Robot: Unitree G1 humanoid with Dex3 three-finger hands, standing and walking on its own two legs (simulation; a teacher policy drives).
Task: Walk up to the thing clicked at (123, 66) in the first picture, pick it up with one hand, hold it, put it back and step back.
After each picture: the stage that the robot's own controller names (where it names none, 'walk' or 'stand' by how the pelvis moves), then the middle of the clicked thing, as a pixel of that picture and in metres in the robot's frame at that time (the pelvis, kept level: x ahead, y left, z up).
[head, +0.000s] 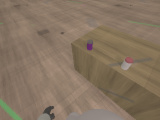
stand; (126, 63) +0.58 -0.31 -0.09
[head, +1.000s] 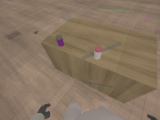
walk; (97, 53) +0.60 +0.00 -0.06
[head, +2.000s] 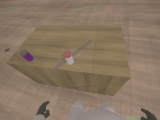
walk; (68, 58) +0.49 +0.24 -0.04
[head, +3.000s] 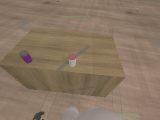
walk; (72, 60) +0.53 +0.19 -0.07
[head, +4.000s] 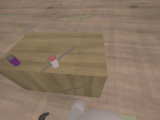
stand; (53, 61) +0.49 +0.41 -0.06
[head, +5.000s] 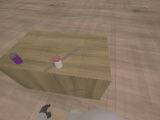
stand; (57, 62) +0.49 +0.34 -0.08
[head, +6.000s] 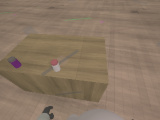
stand; (55, 65) +0.48 +0.36 -0.10
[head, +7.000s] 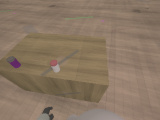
stand; (55, 66) +0.46 +0.36 -0.10
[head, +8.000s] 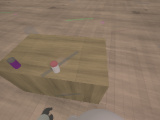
stand; (55, 67) +0.46 +0.36 -0.10
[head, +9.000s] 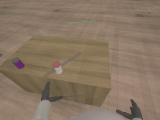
rise first; (57, 67) +0.46 +0.35 -0.09
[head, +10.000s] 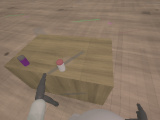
go down; (61, 65) +0.48 +0.34 -0.09
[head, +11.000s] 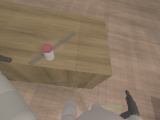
go down; (48, 52) +0.48 +0.31 -0.03
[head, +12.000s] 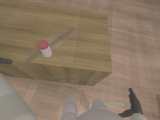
approach; (45, 49) +0.49 +0.32 -0.02
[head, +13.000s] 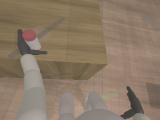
close in; (32, 41) +0.51 +0.33 +0.02
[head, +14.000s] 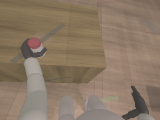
lift; (37, 48) +0.48 +0.31 +0.02
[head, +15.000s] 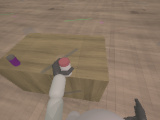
lift; (65, 67) +0.34 +0.18 +0.10
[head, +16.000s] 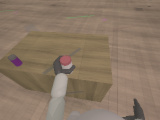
hold; (67, 65) +0.34 +0.18 +0.11
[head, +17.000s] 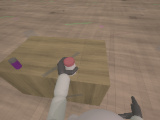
hold; (70, 66) +0.35 +0.16 +0.11
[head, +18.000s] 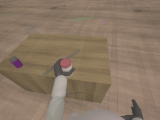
crouch; (67, 67) +0.34 +0.18 +0.09
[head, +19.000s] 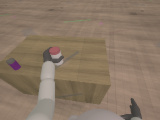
crouch; (56, 56) +0.41 +0.25 +0.13
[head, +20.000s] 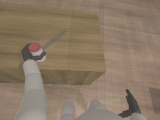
lower; (37, 52) +0.46 +0.32 +0.00
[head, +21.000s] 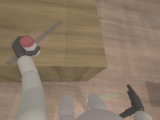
lower; (30, 46) +0.48 +0.33 +0.02
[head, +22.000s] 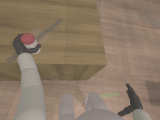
lower; (31, 44) +0.50 +0.33 +0.02
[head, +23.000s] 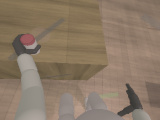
lower; (31, 45) +0.49 +0.33 +0.02
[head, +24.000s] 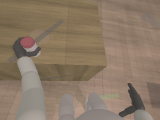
loosen; (31, 47) +0.48 +0.33 +0.02
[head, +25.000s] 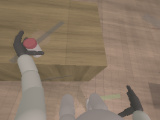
withdraw; (34, 48) +0.48 +0.33 +0.02
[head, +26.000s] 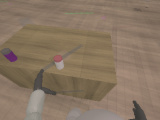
sink last; (59, 62) +0.45 +0.30 -0.03
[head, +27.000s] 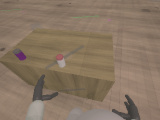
stand; (60, 60) +0.49 +0.32 -0.04
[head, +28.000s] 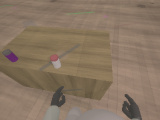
stand; (55, 61) +0.46 +0.33 -0.03
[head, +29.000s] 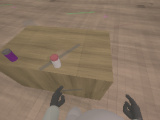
stand; (55, 61) +0.46 +0.33 -0.03
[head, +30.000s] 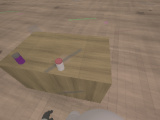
stand; (59, 64) +0.48 +0.32 -0.08
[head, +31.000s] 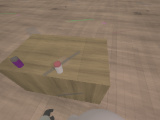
stand; (58, 67) +0.46 +0.33 -0.10
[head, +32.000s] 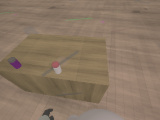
stand; (57, 67) +0.45 +0.34 -0.10
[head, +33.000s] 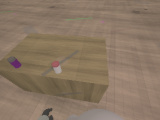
stand; (56, 67) +0.45 +0.34 -0.10
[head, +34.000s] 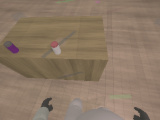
walk; (56, 48) +0.58 +0.36 -0.07
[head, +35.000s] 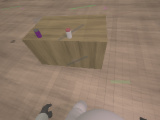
walk; (68, 33) +0.94 +0.37 -0.08
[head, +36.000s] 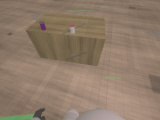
stand; (72, 28) +1.11 +0.32 -0.08
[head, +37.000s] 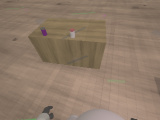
stand; (72, 33) +1.07 +0.33 -0.10
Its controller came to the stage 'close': yes
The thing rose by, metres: 0.23
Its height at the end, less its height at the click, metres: +0.00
